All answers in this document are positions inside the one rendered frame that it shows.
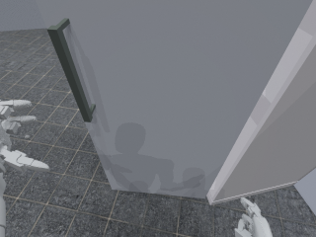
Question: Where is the handle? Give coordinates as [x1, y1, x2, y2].
[47, 18, 96, 122]

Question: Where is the robot left hand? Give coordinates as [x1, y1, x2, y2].
[0, 100, 49, 172]

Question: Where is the fridge door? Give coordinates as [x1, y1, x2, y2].
[36, 0, 313, 198]

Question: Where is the robot right hand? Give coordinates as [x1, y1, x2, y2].
[234, 197, 273, 237]

